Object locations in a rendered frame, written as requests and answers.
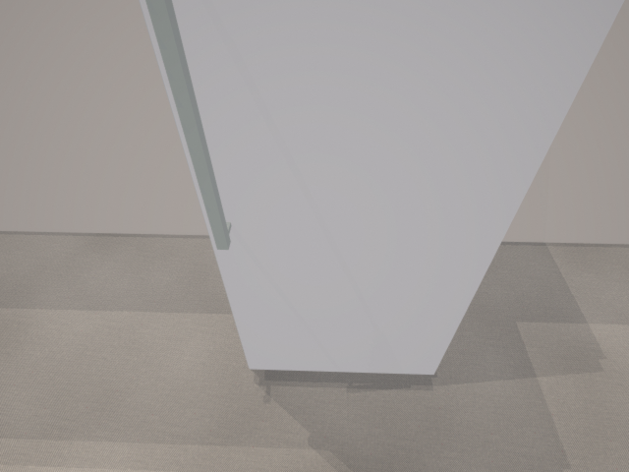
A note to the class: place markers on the handle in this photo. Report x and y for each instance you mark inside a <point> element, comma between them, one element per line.
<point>169,40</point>

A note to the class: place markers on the fridge door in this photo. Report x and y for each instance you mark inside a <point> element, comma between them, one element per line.
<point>371,156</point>

